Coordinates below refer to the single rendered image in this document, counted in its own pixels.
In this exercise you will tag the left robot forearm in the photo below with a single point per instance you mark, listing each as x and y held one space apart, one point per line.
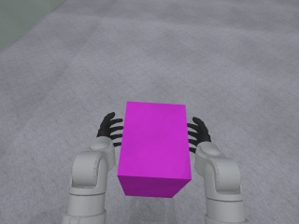
88 183

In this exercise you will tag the robot left hand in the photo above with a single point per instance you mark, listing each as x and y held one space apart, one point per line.
105 129

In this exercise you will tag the right robot forearm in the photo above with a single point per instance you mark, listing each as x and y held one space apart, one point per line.
222 183

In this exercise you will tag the carton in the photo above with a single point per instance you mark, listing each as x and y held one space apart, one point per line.
155 155

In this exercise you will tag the robot right hand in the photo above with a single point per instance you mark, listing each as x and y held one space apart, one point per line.
201 135

